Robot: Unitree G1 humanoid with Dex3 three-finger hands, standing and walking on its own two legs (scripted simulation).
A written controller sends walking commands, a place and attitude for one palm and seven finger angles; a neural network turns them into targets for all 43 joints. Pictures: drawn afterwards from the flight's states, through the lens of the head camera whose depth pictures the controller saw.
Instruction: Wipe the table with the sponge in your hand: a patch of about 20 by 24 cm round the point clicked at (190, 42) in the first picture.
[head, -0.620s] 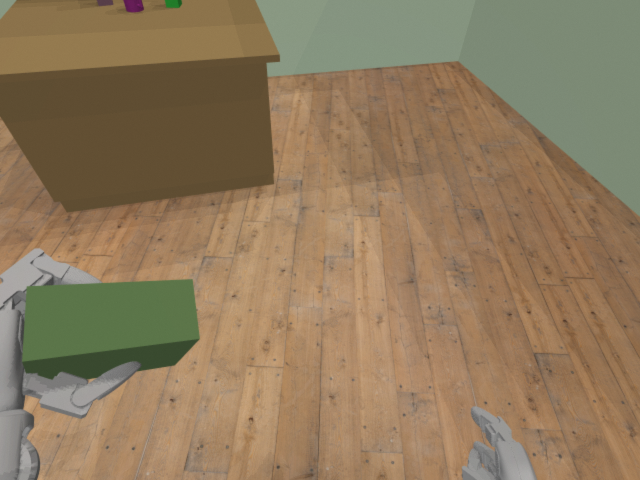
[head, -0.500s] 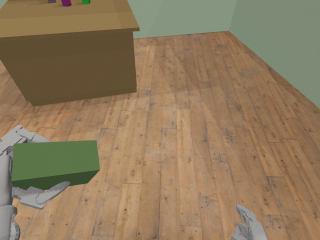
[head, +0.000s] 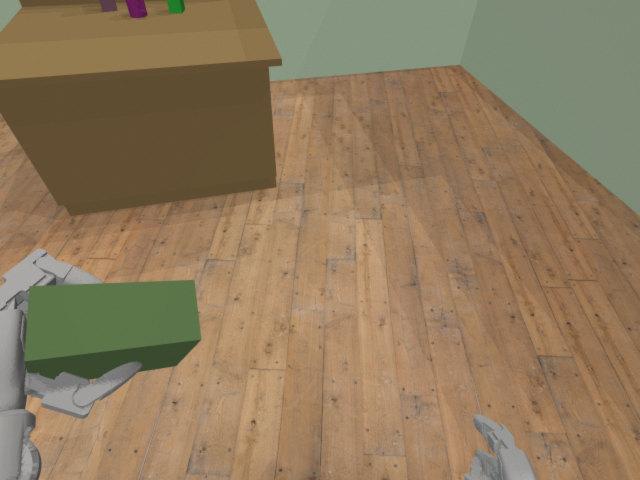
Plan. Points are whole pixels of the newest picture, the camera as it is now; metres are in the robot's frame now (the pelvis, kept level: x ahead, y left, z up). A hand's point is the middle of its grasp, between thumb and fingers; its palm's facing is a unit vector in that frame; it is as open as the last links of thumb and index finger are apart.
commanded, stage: walk to a spot facing it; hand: left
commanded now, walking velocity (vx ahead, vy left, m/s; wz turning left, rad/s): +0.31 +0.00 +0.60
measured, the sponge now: (140, 330) +0.23 +0.20 +0.13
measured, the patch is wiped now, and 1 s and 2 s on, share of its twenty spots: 0.00 0.00 0.00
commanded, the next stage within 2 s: none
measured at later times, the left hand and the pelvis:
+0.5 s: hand (65, 305) +0.24 +0.26 +0.17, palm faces +0.51 -0.71 -0.48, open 10.3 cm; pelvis +0.08 -0.02 +0.00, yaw +12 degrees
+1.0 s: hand (43, 245) +0.31 +0.32 +0.17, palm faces +0.70 -0.57 -0.43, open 10.3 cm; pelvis +0.19 +0.00 -0.01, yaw +24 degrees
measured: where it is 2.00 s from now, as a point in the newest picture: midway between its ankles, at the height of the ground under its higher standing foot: (307, 412)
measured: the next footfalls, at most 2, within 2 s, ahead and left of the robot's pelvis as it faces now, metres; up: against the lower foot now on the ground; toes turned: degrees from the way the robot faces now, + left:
right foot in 0.52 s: +0.16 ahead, -0.12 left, +0.00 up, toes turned +7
left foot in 0.86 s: +0.21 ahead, +0.16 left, +0.00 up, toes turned +33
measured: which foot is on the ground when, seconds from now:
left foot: down 0.00-0.50, up 0.52-0.84, down 0.86-1.00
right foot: down 0.00-0.22, up 0.24-0.50, down 0.52-0.86, up 0.88-1.00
